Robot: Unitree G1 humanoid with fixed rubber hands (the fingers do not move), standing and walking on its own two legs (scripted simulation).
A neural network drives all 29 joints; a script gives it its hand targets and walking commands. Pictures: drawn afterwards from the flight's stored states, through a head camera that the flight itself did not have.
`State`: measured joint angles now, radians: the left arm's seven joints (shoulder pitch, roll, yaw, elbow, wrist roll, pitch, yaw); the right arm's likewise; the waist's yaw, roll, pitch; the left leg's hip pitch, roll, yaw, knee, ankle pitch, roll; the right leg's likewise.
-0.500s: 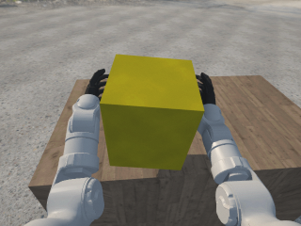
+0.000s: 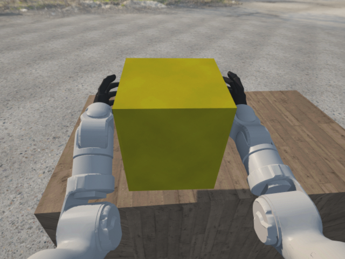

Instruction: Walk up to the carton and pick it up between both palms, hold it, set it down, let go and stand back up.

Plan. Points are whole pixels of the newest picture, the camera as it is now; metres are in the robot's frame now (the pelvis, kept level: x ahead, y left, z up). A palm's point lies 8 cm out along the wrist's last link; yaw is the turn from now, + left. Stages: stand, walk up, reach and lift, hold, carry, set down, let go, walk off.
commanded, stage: reach and lift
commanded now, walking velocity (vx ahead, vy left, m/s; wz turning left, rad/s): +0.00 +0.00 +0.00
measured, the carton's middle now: (171, 125) +0.38 -0.02 +0.18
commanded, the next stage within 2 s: hold in 0.88 s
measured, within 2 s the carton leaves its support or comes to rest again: neither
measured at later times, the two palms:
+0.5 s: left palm (102, 98) +0.37 +0.13 +0.26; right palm (240, 93) +0.37 -0.17 +0.26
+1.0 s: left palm (100, 93) +0.37 +0.13 +0.27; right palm (241, 83) +0.37 -0.17 +0.28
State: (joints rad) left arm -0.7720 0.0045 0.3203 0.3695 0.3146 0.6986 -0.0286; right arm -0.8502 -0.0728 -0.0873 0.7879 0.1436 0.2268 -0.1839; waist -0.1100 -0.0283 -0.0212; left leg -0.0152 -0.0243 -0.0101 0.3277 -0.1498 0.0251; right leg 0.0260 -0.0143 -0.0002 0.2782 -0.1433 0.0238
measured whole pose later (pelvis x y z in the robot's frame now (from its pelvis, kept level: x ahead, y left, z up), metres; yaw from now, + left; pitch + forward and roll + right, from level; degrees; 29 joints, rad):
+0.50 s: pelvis +0.00 +0.00 +0.00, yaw +0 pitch -9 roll -1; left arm -0.83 0.00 0.32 0.35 0.31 0.80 -0.01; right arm -0.93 -0.12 -0.08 0.79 0.20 0.34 -0.17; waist -0.11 -0.03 -0.04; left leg -0.02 -0.02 -0.01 0.33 -0.15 0.03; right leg 0.02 -0.01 0.00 0.28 -0.14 0.02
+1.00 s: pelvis +0.00 +0.00 +0.00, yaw +0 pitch -8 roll -1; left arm -0.87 0.00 0.32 0.35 0.31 0.85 0.00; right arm -0.99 -0.16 -0.05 0.81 0.25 0.41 -0.18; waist -0.10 -0.03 -0.08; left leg -0.03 -0.02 -0.01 0.33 -0.15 0.03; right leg 0.01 -0.01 0.00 0.28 -0.14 0.02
